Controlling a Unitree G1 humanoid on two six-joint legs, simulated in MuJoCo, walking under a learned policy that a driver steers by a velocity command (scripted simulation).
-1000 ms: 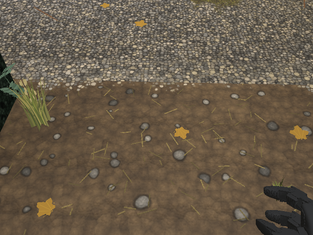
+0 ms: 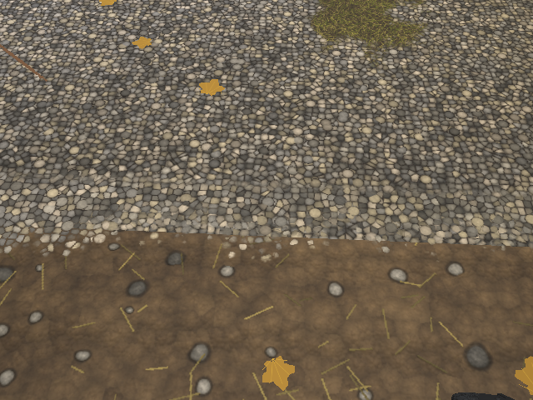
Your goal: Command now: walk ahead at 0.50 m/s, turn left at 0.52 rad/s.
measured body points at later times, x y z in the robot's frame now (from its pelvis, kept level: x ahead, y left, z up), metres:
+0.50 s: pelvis +0.29 +0.02 +0.01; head +0.32 +0.04 +0.46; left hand +0.47 +0.31 -0.06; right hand +0.40 -0.25 -0.10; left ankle +0.15 +0.09 -0.72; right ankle +0.47 -0.06 -0.71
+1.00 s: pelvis +0.53 +0.12 +0.01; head +0.56 +0.13 +0.46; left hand +0.42 +0.37 -0.12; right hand +0.85 -0.02 -0.05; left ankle +0.59 +0.26 -0.73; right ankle +0.47 -0.05 -0.72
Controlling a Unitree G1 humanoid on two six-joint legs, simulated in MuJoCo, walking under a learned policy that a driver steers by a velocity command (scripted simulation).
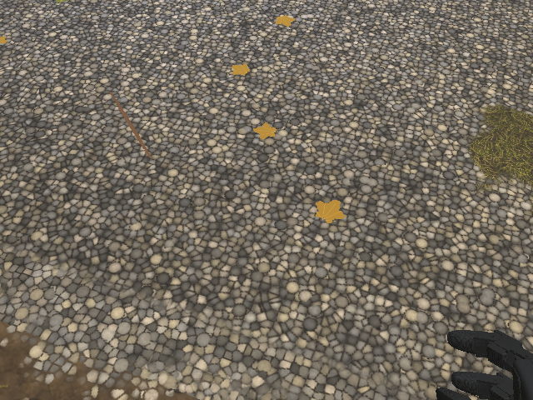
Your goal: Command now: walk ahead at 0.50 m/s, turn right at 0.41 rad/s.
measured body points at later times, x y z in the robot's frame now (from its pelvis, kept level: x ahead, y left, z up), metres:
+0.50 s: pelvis +0.24 -0.06 -0.02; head +0.28 -0.08 +0.43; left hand +0.53 +0.11 -0.09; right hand +0.18 -0.35 -0.14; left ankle +0.10 +0.12 -0.72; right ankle +0.33 -0.18 -0.73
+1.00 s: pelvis +0.52 -0.14 -0.01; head +0.53 -0.16 +0.44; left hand +0.70 +0.09 -0.12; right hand +0.58 -0.47 -0.08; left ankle +0.67 -0.11 -0.73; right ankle +0.33 -0.18 -0.72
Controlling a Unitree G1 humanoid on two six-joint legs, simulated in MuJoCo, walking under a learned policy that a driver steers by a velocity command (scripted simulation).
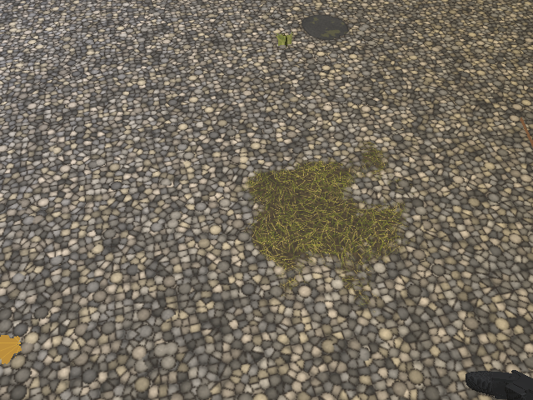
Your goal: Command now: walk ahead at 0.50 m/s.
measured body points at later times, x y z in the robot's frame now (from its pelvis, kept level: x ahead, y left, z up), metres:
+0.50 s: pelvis +0.26 +0.00 +0.01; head +0.29 +0.00 +0.45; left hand +0.45 +0.28 -0.05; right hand +0.33 -0.28 -0.12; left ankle +0.11 +0.10 -0.70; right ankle +0.37 -0.10 -0.72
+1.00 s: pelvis +0.39 +0.05 +0.01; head +0.40 +0.06 +0.46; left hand +0.38 +0.32 -0.12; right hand +0.66 -0.11 -0.07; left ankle +0.40 +0.16 -0.72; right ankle +0.37 -0.10 -0.72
